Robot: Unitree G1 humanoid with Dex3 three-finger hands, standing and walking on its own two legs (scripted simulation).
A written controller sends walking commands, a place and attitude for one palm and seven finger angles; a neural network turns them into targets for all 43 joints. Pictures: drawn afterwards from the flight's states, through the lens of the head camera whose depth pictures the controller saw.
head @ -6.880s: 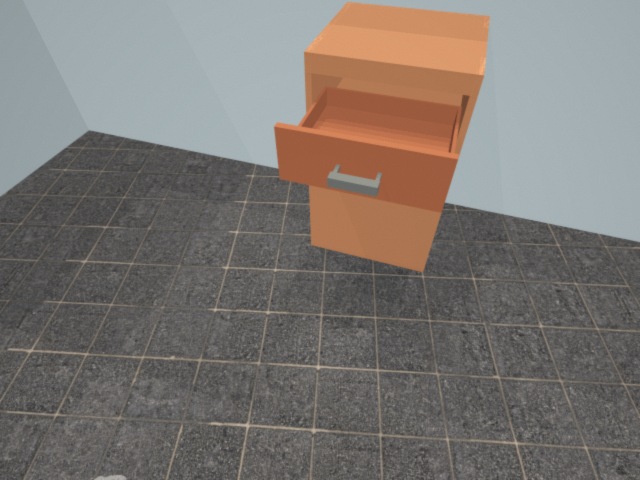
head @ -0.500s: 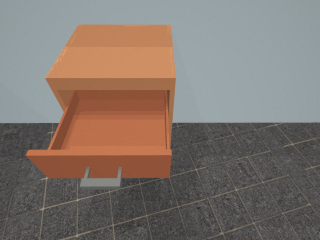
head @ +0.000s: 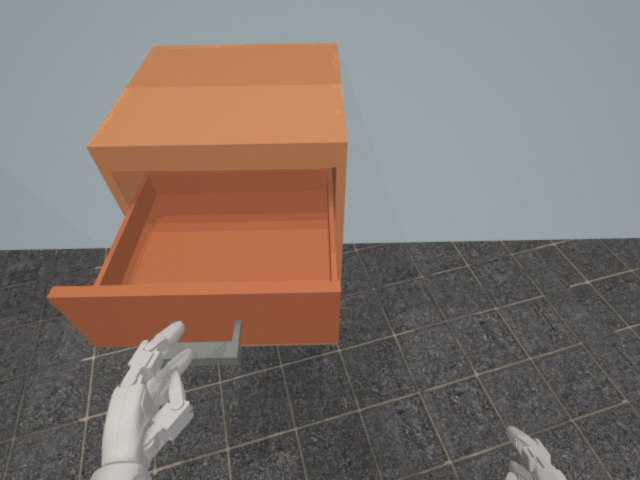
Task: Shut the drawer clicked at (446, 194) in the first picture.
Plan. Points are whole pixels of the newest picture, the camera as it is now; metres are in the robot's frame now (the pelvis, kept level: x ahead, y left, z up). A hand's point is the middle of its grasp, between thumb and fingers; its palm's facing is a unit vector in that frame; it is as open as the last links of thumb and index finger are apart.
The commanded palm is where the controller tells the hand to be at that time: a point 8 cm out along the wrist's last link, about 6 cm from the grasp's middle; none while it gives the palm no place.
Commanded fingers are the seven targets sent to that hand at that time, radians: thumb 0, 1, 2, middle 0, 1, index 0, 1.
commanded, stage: raise the hand and make a fist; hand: left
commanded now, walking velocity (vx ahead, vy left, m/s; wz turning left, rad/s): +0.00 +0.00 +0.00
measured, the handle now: (202, 340) +0.34 +0.20 -0.08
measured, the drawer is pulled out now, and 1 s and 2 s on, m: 0.29 0.29 0.29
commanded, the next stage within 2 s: bring the fist close to the handle in 1.66 s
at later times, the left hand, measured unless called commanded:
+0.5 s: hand (209, 446) +0.18 +0.14 -0.02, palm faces -0.04 -1.00 -0.02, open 4.3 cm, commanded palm +0.13 +0.21 -0.01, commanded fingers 0.00 0.90 0.90 -0.96 -1.12 -0.96 -1.12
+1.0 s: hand (198, 454) +0.16 +0.14 +0.02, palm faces +0.05 -1.00 -0.02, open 3.1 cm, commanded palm +0.12 +0.19 +0.02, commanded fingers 0.00 0.90 0.90 -1.40 -1.60 -1.40 -1.60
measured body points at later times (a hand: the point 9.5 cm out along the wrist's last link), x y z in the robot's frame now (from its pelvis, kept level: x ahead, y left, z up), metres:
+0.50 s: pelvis -0.03 -0.01 -0.07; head +0.04 -0.02 +0.38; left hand +0.17 +0.19 -0.01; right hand +0.17 -0.21 -0.16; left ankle +0.00 +0.11 -0.71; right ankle +0.01 -0.11 -0.71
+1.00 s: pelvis -0.01 +0.00 -0.06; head +0.05 +0.00 +0.39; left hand +0.15 +0.19 +0.02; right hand +0.22 -0.21 -0.11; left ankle +0.00 +0.11 -0.71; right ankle +0.01 -0.11 -0.71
